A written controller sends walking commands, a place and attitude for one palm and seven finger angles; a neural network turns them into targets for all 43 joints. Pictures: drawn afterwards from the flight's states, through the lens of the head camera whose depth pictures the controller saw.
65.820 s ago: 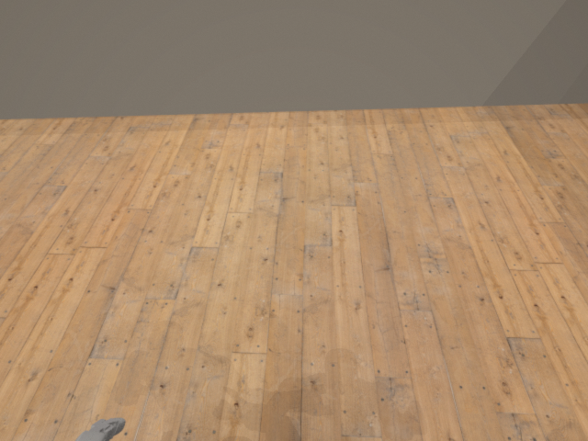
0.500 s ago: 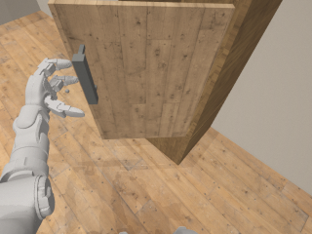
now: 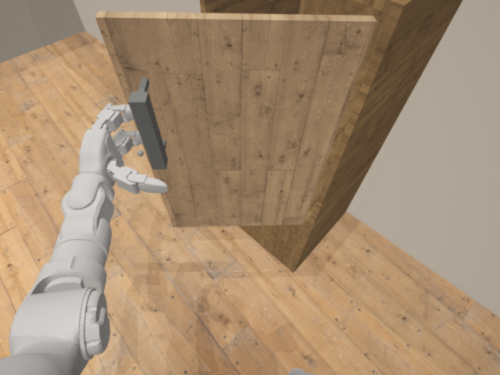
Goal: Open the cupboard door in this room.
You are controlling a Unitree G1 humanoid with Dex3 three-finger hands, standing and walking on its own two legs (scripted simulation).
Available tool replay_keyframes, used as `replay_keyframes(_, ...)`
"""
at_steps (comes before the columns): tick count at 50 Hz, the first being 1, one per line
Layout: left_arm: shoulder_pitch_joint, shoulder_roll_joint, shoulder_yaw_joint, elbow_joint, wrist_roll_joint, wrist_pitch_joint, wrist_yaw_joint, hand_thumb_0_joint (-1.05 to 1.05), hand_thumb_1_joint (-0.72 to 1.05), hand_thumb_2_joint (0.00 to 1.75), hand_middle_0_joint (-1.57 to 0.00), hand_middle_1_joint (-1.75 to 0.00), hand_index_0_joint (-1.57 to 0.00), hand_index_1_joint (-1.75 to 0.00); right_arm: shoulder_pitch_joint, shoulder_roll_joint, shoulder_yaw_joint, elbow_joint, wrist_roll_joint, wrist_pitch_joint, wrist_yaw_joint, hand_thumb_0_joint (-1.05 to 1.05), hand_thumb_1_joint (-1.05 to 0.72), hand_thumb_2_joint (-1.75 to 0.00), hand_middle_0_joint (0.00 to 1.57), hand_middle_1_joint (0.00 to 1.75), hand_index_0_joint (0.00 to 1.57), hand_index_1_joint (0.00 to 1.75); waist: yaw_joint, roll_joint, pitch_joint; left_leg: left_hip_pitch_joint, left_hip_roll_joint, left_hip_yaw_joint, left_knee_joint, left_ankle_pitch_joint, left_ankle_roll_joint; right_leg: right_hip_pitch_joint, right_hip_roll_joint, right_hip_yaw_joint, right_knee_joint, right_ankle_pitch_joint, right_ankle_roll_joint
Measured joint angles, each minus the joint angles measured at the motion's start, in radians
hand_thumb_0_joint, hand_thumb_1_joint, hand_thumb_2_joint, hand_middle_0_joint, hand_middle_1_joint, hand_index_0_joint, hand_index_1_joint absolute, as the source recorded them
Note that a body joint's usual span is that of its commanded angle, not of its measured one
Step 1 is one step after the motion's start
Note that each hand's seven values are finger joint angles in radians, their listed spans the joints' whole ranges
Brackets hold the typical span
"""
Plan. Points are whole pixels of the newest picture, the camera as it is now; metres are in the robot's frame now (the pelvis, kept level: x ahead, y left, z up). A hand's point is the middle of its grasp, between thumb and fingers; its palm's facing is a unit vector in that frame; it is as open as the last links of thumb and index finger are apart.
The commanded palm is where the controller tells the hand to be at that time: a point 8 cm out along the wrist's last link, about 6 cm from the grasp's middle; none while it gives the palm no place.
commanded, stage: slide the fingers in behind the handle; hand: left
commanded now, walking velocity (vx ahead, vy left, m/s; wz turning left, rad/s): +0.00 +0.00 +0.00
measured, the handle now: (152, 126) +0.51 +0.17 +0.10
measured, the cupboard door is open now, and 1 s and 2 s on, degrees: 45 45 48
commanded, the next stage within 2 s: close the thumb around the handle in 0.92 s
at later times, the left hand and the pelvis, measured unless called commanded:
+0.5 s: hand (162, 147) +0.45 +0.14 +0.10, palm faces +0.04 -1.00 +0.01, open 14.0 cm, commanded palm +0.42 +0.19 +0.10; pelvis +0.00 -0.02 +0.00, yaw +0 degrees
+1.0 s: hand (164, 146) +0.46 +0.14 +0.09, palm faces +0.03 -1.00 +0.00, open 14.0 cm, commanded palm +0.43 +0.19 +0.10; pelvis +0.00 -0.02 +0.00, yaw +0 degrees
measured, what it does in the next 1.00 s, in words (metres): stands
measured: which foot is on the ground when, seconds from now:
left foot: down 0.00-1.00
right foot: down 0.00-1.00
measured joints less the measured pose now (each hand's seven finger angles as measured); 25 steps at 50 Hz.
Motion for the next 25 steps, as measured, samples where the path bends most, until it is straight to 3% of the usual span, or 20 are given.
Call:
replay_keyframes(14,-0.040,-0.011,0.019,0.045,0.036,-0.032,0.069,-0.01,-0.50,0.30,-0.30,-1.20,-0.30,-1.20,0.018,0.006,0.000,0.008,-0.007,-0.003,0.006,0.01,-0.90,-0.90,0.20,0.30,0.20,0.30,-0.023,-0.007,0.011,-0.010,0.009,0.010,-0.001,0.005,-0.011,-0.024,0.008,0.011,0.017,-0.001,-0.013)
replay_keyframes(25,-0.024,-0.031,-0.003,0.024,0.017,-0.027,0.095,-0.01,-0.50,0.30,-0.29,-1.20,-0.30,-1.20,0.036,0.005,-0.010,0.019,-0.002,0.005,0.012,0.01,-0.90,-0.90,0.20,0.30,0.20,0.30,-0.012,0.000,0.007,0.008,0.013,0.005,-0.018,0.010,-0.020,-0.007,0.014,0.006,0.004,-0.002,-0.021)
